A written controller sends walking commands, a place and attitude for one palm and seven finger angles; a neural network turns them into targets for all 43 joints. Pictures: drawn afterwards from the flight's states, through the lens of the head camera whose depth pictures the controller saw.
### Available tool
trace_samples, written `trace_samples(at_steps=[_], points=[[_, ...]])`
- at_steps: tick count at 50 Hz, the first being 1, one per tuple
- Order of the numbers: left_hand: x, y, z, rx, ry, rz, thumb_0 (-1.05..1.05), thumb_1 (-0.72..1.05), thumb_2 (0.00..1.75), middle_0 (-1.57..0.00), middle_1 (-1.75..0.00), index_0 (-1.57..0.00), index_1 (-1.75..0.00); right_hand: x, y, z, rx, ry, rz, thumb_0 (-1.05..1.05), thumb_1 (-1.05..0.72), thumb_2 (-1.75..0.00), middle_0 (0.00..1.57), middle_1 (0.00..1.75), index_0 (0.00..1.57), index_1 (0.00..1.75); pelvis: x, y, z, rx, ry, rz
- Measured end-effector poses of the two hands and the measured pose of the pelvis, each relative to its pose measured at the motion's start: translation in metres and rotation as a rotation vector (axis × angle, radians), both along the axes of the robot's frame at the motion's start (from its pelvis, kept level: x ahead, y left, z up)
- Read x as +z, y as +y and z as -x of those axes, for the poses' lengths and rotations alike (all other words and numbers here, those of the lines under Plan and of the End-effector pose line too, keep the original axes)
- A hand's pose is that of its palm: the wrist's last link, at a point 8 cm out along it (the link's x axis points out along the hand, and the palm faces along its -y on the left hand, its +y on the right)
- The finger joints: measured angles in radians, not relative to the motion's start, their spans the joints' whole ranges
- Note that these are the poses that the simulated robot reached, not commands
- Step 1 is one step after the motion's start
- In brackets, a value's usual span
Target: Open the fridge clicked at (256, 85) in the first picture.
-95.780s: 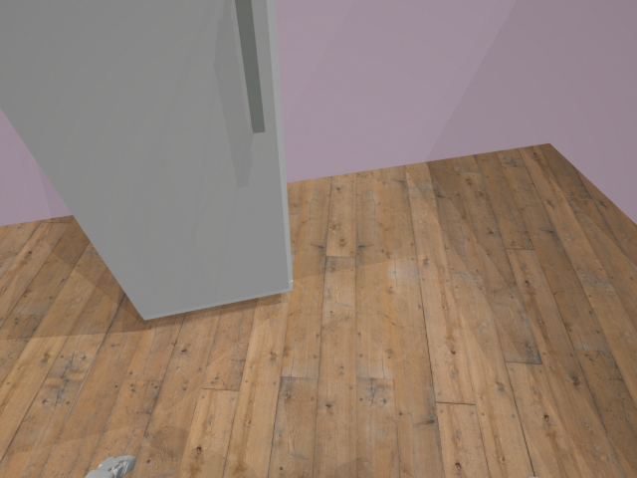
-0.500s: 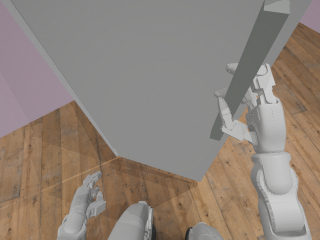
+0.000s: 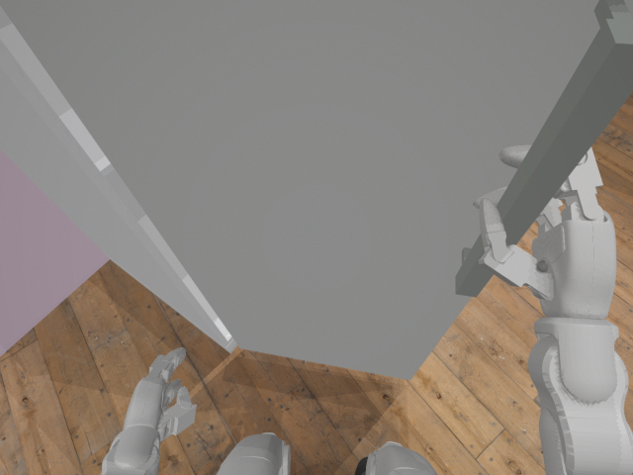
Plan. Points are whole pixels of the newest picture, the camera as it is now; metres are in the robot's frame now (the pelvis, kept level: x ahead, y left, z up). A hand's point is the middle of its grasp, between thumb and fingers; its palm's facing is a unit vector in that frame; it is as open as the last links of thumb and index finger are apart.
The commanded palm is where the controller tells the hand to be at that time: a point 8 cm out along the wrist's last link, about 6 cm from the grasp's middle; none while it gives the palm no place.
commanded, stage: stop walking and hold the door back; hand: right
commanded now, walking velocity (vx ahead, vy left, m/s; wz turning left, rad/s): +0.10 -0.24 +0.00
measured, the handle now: (515, 191) +0.35 -0.16 +0.19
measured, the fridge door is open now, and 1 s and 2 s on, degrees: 65 61 61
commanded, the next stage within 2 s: loosen the grip on the handle in 1.30 s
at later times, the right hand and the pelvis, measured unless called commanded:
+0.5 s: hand (492, 202) +0.35 -0.14 +0.17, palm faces +0.26 +0.94 -0.20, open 6.0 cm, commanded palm +0.30 -0.20 +0.16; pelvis -0.05 +0.07 +0.01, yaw -10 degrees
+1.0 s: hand (491, 207) +0.34 -0.14 +0.18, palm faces +0.23 +0.96 -0.14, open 5.9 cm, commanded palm +0.30 -0.20 +0.16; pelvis -0.07 +0.05 +0.02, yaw -4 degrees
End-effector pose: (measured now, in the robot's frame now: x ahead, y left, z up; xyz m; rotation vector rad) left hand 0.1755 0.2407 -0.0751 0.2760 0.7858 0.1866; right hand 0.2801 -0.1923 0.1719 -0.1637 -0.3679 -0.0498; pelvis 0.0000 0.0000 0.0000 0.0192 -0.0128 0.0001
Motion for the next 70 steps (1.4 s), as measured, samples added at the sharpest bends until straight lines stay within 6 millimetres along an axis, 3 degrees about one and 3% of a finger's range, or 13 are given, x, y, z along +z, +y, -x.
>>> trace_samples(at_steps=[6, 11, 19, 25, 28, 35, 41, 55, 70], points=[[0.000, -0.001, 0.000, -0.142, 0.027, 0.083, 0.01, 0.90, 0.90, -0.20, -0.30, -0.20, -0.30, 0.007, 0.007, 0.005, -0.142, 0.093, 0.030, -0.10, -0.60, -0.81, 0.48, 1.40, 0.24, 1.32, 0.016, 0.042, 0.016, -0.090, -0.013, -0.037], [-0.014, 0.016, -0.003, -0.228, 0.012, 0.124, 0.01, 0.90, 0.90, -0.20, -0.30, -0.20, -0.30, 0.008, 0.010, 0.001, -0.259, 0.124, 0.054, -0.11, -0.60, -0.82, 0.47, 1.40, 0.28, 1.36, 0.001, 0.080, 0.027, -0.124, -0.014, 0.031], [-0.009, 0.070, 0.026, -0.148, 0.084, 0.053, 0.01, 0.90, 0.90, -0.20, -0.30, -0.20, -0.30, 0.013, 0.006, -0.019, -0.277, 0.241, 0.064, -0.12, -0.59, -0.84, 0.46, 1.40, 0.35, 1.39, 0.020, 0.085, 0.041, -0.160, 0.000, 0.094], [-0.004, 0.096, 0.061, -0.062, 0.117, -0.038, 0.01, 0.90, 0.90, -0.20, -0.30, -0.20, -0.30, 0.011, 0.002, -0.034, -0.230, 0.221, 0.017, -0.09, -0.60, -0.83, 0.46, 1.40, 0.38, 1.40, 0.015, 0.067, 0.053, -0.171, 0.014, 0.062], [-0.005, 0.090, 0.079, -0.010, 0.130, -0.027, 0.01, 0.90, 0.90, -0.20, -0.30, -0.20, -0.30, 0.009, 0.002, -0.035, -0.209, 0.189, -0.016, -0.07, -0.63, -0.82, 0.46, 1.40, 0.37, 1.40, 0.013, 0.060, 0.060, -0.144, 0.002, 0.051], [-0.020, 0.050, 0.112, -0.044, 0.199, 0.103, 0.01, 0.90, 0.90, -0.20, -0.30, -0.19, -0.30, 0.008, 0.005, -0.031, -0.223, 0.187, -0.010, -0.07, -0.66, -0.79, 0.46, 1.40, 0.32, 1.40, 0.015, 0.067, 0.057, -0.105, 0.015, 0.016], [-0.034, 0.041, 0.114, -0.048, 0.206, 0.142, 0.01, 0.90, 0.90, -0.20, -0.30, -0.20, -0.30, 0.010, 0.004, -0.030, -0.244, 0.206, 0.027, -0.09, -0.65, -0.78, 0.46, 1.40, 0.32, 1.40, 0.012, 0.068, 0.061, -0.101, -0.001, 0.008], [0.009, 0.053, 0.098, -0.004, 0.062, 0.006, 0.01, 0.90, 0.90, -0.20, -0.30, -0.20, -0.30, 0.006, 0.003, -0.026, -0.154, 0.180, -0.054, -0.06, -0.66, -0.77, 0.46, 1.40, 0.35, 1.40, 0.017, 0.043, 0.069, -0.044, -0.001, 0.017], [-0.006, 0.033, 0.113, -0.003, 0.107, 0.067, 0.01, 0.90, 0.90, -0.20, -0.30, -0.20, -0.30, 0.007, 0.004, -0.017, -0.166, 0.183, -0.032, -0.07, -0.65, -0.76, 0.46, 1.40, 0.35, 1.40, 0.018, 0.043, 0.074, -0.032, 0.004, 0.013]])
